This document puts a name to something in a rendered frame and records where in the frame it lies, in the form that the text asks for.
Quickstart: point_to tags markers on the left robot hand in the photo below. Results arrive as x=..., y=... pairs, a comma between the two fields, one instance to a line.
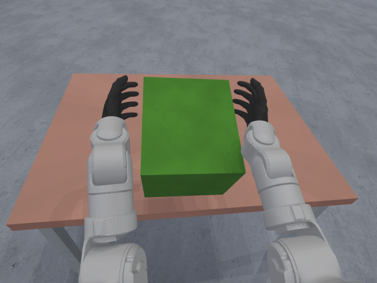
x=113, y=105

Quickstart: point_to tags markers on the table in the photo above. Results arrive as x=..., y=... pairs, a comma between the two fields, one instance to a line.
x=54, y=194

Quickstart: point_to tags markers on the right robot upper arm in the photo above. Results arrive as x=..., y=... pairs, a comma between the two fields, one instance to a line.
x=302, y=259

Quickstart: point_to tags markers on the robot left forearm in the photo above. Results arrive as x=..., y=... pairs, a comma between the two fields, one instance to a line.
x=111, y=213

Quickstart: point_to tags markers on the carton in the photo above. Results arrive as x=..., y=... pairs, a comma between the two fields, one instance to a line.
x=190, y=142

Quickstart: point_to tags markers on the left robot upper arm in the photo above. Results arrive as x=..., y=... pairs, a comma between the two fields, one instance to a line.
x=115, y=263

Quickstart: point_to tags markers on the robot right forearm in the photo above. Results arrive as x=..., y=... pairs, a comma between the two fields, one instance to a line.
x=284, y=207

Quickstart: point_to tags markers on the right robot hand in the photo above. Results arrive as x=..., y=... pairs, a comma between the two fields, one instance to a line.
x=256, y=108

